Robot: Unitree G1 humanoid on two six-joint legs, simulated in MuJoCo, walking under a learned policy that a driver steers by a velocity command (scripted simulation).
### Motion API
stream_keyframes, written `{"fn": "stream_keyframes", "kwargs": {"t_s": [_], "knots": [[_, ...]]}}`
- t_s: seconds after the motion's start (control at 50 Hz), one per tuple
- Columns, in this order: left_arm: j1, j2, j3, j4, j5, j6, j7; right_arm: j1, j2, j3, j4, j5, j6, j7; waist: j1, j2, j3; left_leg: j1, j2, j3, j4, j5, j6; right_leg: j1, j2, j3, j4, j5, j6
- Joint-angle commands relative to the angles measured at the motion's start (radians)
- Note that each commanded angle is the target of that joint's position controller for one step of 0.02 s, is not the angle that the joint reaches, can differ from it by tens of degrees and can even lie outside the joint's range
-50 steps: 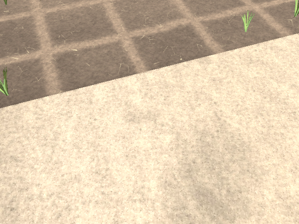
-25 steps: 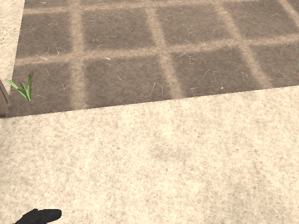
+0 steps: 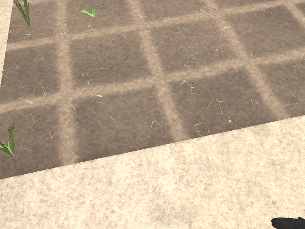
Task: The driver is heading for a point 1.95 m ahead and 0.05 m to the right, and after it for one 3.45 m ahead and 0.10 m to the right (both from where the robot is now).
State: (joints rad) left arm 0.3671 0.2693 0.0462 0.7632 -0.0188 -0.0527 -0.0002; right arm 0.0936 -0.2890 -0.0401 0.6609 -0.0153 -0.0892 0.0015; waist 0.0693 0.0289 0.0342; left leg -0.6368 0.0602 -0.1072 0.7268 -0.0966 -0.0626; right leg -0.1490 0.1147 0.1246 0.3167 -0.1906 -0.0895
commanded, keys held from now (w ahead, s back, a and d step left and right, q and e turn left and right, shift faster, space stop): w+e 0.28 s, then w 0.20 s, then w+q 0.06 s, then q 0.46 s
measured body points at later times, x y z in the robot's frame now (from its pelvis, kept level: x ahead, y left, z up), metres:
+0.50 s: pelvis +0.27 +0.03 +0.00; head +0.30 +0.02 +0.45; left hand +0.52 +0.23 -0.09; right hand +0.22 -0.26 -0.12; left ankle +0.25 +0.14 -0.75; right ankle +0.36 -0.17 -0.69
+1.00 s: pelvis +0.42 -0.05 -0.01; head +0.45 -0.04 +0.44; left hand +0.57 +0.22 -0.12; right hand +0.54 -0.34 -0.11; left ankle +0.48 +0.07 -0.72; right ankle +0.44 -0.18 -0.75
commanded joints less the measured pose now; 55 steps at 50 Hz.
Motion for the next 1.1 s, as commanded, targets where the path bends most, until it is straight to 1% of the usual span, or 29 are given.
{"fn": "stream_keyframes", "kwargs": {"t_s": [0.02, 0.1, 0.14, 0.16, 0.18, 0.2, 0.22, 0.24, 0.26, 0.3, 0.34, 0.38, 0.48, 0.56, 0.6, 0.64, 0.66, 0.68, 0.7, 0.72, 0.76, 0.78, 0.82, 0.86, 0.92, 1.0, 1.06, 1.08, 1.1], "knots": [[0.009, 0.184, 0.051, -0.054, -0.008, -0.003, 0.018, -0.108, -0.053, -0.011, -0.082, 0.009, -0.021, 0.007, 0.004, -0.108, -0.035, 0.126, -0.068, 0.046, -0.144, 0.161, -0.011, -0.076, -0.202, 0.178, -0.072, 0.211, -0.122], [0.04, 0.176, 0.053, -0.04, -0.013, 0.015, 0.025, -0.154, -0.085, -0.025, -0.097, 0.022, -0.035, 0.019, 0.002, -0.124, -0.031, 0.173, -0.086, 0.011, -0.247, 0.108, 0.018, 0.014, -0.237, 0.283, 0.009, 0.148, -0.101], [0.014, 0.177, 0.057, -0.047, -0.01, 0.022, 0.027, -0.09, -0.11, -0.039, -0.082, 0.025, -0.043, 0.018, -0.042, -0.153, -0.042, 0.264, -0.083, 0.017, -0.284, 0.048, 0.052, 0.03, -0.243, 0.317, 0.072, 0.193, -0.082], [-0.004, 0.158, 0.051, -0.055, -0.008, 0.023, 0.024, -0.003, -0.132, -0.053, -0.061, 0.02, -0.046, 0.011, -0.09, -0.149, -0.087, 0.402, -0.07, 0.027, -0.324, 0.058, 0.084, 0.007, -0.205, 0.294, 0.157, 0.247, -0.057], [-0.022, 0.111, 0.033, -0.076, 0.004, 0.019, 0.019, 0.137, -0.175, -0.069, -0.045, 0.004, -0.05, 0.003, -0.159, -0.096, -0.214, 0.647, 0.053, -0.072, -0.287, 0.036, 0.146, -0.088, -0.157, 0.236, 0.376, 0.195, -0.025], [0.094, 0.048, 0.014, -0.093, -0.01, 0.011, 0.02, 0.261, -0.251, -0.09, -0.022, -0.008, -0.036, -0.003, -0.147, 0.141, -0.369, 1.012, 0.276, -0.429, -0.302, -0.118, 0.291, -0.407, -0.015, 0.086, 0.7, -0.135, 0.049], [0.128, 0.096, 0.014, -0.1, -0.016, 0.006, 0.021, 0.278, -0.205, -0.082, -0.008, 0.017, -0.025, 0.006, -0.134, 0.267, -0.366, 1.023, 0.367, -0.682, -0.387, -0.322, 0.33, -0.578, -0.055, 0.062, 0.871, -0.408, 0.062], [0.056, 0.17, 0.035, -0.093, -0.02, 0.009, 0.02, 0.226, -0.132, -0.063, -0.018, 0.023, -0.021, 0.003, -0.147, 0.143, -0.218, 0.893, 0.329, -0.578, -0.416, -0.399, 0.293, -0.631, -0.11, 0.07, 0.946, -0.326, 0.071], [-0.016, 0.179, 0.04, -0.104, -0.012, 0.016, 0.02, 0.177, -0.106, -0.053, -0.023, 0.017, -0.015, 0.001, -0.141, 0.066, -0.117, 0.761, 0.285, -0.434, -0.435, -0.314, 0.261, -0.62, -0.142, 0.029, 0.949, -0.247, 0.079], [-0.065, 0.149, 0.044, -0.12, 0.001, 0.019, 0.013, 0.128, -0.07, -0.039, -0.004, 0.004, -0.014, 0.004, -0.101, 0.056, -0.024, 0.582, 0.208, -0.262, -0.492, -0.137, 0.243, -0.568, -0.192, 0.015, 0.88, -0.157, 0.083], [-0.05, 0.1, 0.034, -0.118, -0.007, 0.024, 0.006, 0.125, -0.064, -0.038, 0.018, 0.004, -0.023, 0.011, -0.078, 0.082, -0.017, 0.504, 0.171, -0.169, -0.537, -0.059, 0.252, -0.512, -0.203, -0.004, 0.831, -0.131, 0.084], [-0.082, 0.076, 0.025, -0.13, 0.0, 0.024, 0.003, 0.136, -0.09, -0.046, 0.043, 0.011, -0.031, 0.016, -0.074, 0.065, -0.006, 0.49, 0.174, -0.113, -0.57, 0.015, 0.278, -0.525, -0.207, -0.009, 0.746, -0.09, 0.093], [-0.232, 0.051, 0.001, -0.16, 0.011, -0.002, -0.02, 0.161, -0.144, -0.055, 0.086, 0.029, -0.019, 0.015, -0.111, 0.028, 0.004, 0.505, 0.142, 0.03, -0.582, 0.157, 0.267, -0.476, -0.212, -0.076, 0.429, 0.148, 0.094], [-0.364, 0.065, 0.0, -0.205, 0.006, -0.022, -0.034, 0.258, -0.178, -0.057, 0.136, 0.046, 0.006, 0.014, -0.148, 0.036, 0.03, 0.544, 0.158, 0.002, -0.529, 0.215, 0.252, -0.402, -0.166, -0.109, 0.265, 0.165, 0.088], [-0.34, 0.094, 0.013, -0.204, 0.013, -0.033, -0.038, 0.273, -0.191, -0.059, 0.152, 0.046, 0.025, 0.007, -0.117, 0.057, -0.002, 0.598, 0.162, -0.018, -0.433, 0.344, 0.216, -0.326, -0.136, -0.107, 0.192, 0.147, 0.067], [-0.169, 0.151, 0.043, -0.151, 0.036, -0.039, -0.029, 0.256, -0.173, -0.049, 0.149, 0.045, 0.03, -0.001, -0.018, 0.053, -0.121, 0.542, 0.085, 0.022, -0.225, 0.472, 0.148, -0.021, -0.121, -0.126, 0.107, 0.325, 0.02], [-0.039, 0.225, 0.061, -0.136, 0.058, -0.036, -0.014, 0.242, -0.115, -0.027, 0.113, 0.018, 0.02, -0.002, 0.032, -0.024, -0.263, 0.37, 0.017, 0.057, 0.009, 0.201, 0.091, 0.261, -0.291, 0.011, 0.19, 0.675, -0.037], [-0.021, 0.265, 0.06, -0.147, 0.071, -0.014, -0.003, 0.411, -0.011, 0.007, 0.124, 0.005, 0.014, 0.002, -0.019, -0.289, -0.43, 0.08, -0.097, 0.08, 0.36, -0.577, 0.017, 0.558, -0.588, 0.299, 0.253, 1.002, -0.201], [0.0, 0.222, 0.056, -0.151, 0.053, 0.006, -0.004, 0.428, -0.109, -0.016, 0.145, 0.037, 0.017, -0.002, 0.024, -0.243, -0.52, 0.05, -0.084, -0.037, 0.506, -0.63, 0.006, 0.516, -0.597, 0.351, 0.212, 0.875, -0.247], [-0.049, 0.181, 0.045, -0.145, 0.039, 0.015, -0.003, 0.329, -0.158, -0.036, 0.122, 0.06, 0.027, -0.006, 0.02, -0.192, -0.387, -0.033, -0.045, -0.005, 0.547, -0.581, 0.0, 0.418, -0.531, 0.239, 0.169, 0.759, -0.219], [-0.167, 0.108, 0.023, -0.132, 0.025, 0.015, -0.002, 0.265, -0.13, -0.04, 0.115, 0.042, 0.063, -0.025, -0.036, -0.141, -0.203, -0.027, 0.011, 0.035, 0.478, -0.465, -0.016, 0.174, -0.444, 0.093, 0.09, 0.607, -0.159], [-0.22, 0.098, 0.021, -0.127, 0.032, 0.014, -0.004, 0.287, -0.109, -0.041, 0.117, 0.039, 0.09, -0.031, -0.076, -0.162, -0.157, 0.062, 0.024, 0.042, 0.441, -0.426, -0.026, 0.037, -0.419, 0.03, 0.038, 0.553, -0.144], [-0.282, 0.111, 0.031, -0.119, 0.05, 0.004, -0.004, 0.305, -0.072, -0.04, 0.103, 0.034, 0.123, -0.04, -0.115, -0.175, -0.12, 0.157, 0.013, 0.077, 0.388, -0.358, -0.036, -0.104, -0.413, -0.043, -0.032, 0.49, -0.154], [-0.308, 0.129, 0.041, -0.107, 0.048, -0.002, 0.005, 0.276, -0.065, -0.042, 0.076, 0.026, 0.136, -0.039, -0.122, -0.164, -0.112, 0.186, 0.026, 0.082, 0.295, -0.274, -0.023, -0.135, -0.421, -0.094, -0.059, 0.432, -0.153], [-0.317, 0.148, 0.049, -0.084, 0.037, 0.007, 0.02, 0.203, -0.068, -0.042, 0.034, 0.024, 0.141, -0.019, -0.103, -0.157, -0.118, 0.237, 0.033, 0.094, 0.154, -0.156, 0.006, -0.125, -0.427, -0.15, -0.072, 0.335, -0.142], [-0.302, 0.184, 0.062, -0.052, 0.012, 0.029, 0.019, 0.135, -0.101, -0.056, -0.019, 0.025, 0.16, 0.005, -0.084, -0.145, -0.098, 0.26, 0.026, 0.123, 0.036, -0.194, 0.047, -0.071, -0.465, -0.156, -0.035, 0.201, -0.116], [-0.285, 0.179, 0.064, -0.022, -0.009, 0.045, 0.018, 0.161, -0.112, -0.071, -0.023, 0.018, 0.159, 0.012, -0.104, -0.105, -0.093, 0.382, -0.028, 0.169, -0.169, -0.098, 0.104, -0.076, -0.419, -0.204, 0.099, 0.078, -0.031], [-0.225, 0.145, 0.057, 0.004, 0.002, 0.052, 0.015, 0.194, -0.16, -0.089, -0.019, 0.014, 0.155, 0.002, -0.1, -0.001, -0.088, 0.46, -0.006, 0.093, -0.268, 0.083, 0.143, -0.128, -0.355, -0.26, 0.236, -0.024, 0.038], [-0.203, 0.093, 0.041, -0.02, 0.049, 0.054, 0.01, 0.205, -0.285, -0.116, -0.044, 0.016, 0.151, -0.02, -0.062, 0.308, -0.085, 0.59, 0.226, -0.241, -0.328, 0.437, 0.264, -0.368, -0.197, -0.362, 0.562, -0.357, 0.149]]}}
Keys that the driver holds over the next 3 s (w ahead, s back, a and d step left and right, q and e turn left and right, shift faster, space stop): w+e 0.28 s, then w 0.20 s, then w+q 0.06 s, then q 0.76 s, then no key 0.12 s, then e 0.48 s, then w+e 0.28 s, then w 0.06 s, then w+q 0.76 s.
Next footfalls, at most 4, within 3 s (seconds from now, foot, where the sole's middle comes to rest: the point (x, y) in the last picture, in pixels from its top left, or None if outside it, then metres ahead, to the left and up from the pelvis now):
0.18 left None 0.28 0.13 -0.78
0.66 right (219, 228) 0.48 -0.19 -0.78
1.08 left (159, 216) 0.51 0.07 -0.78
1.54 right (214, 215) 0.53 -0.17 -0.78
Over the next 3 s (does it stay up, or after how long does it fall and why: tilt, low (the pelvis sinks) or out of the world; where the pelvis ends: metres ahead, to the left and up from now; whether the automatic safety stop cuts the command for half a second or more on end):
stays up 0.92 -0.18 -0.02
